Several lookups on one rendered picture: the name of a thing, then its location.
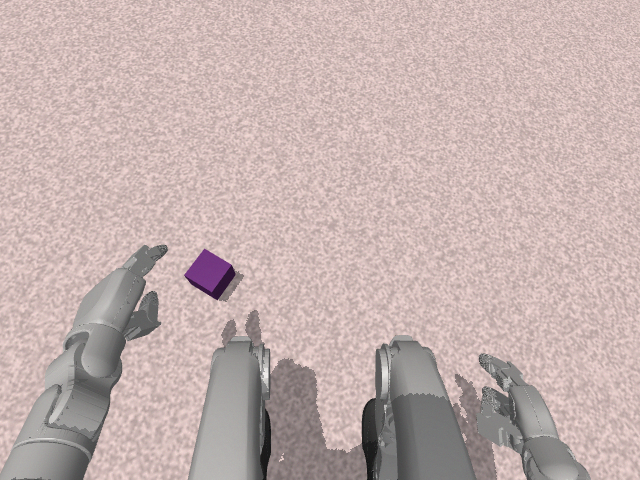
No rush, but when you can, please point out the left robot arm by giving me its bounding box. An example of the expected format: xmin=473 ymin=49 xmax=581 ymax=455
xmin=0 ymin=324 xmax=126 ymax=480

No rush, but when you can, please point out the cube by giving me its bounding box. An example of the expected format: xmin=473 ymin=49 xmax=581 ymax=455
xmin=184 ymin=249 xmax=236 ymax=300

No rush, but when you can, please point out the left robot hand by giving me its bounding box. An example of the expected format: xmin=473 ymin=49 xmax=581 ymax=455
xmin=72 ymin=245 xmax=168 ymax=341

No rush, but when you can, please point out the right robot arm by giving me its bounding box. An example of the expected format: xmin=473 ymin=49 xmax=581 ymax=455
xmin=522 ymin=437 xmax=591 ymax=480

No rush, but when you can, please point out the right robot hand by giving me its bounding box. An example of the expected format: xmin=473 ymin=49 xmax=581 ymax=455
xmin=476 ymin=353 xmax=559 ymax=457

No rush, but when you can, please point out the right robot foot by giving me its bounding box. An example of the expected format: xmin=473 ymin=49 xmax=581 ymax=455
xmin=362 ymin=398 xmax=398 ymax=480

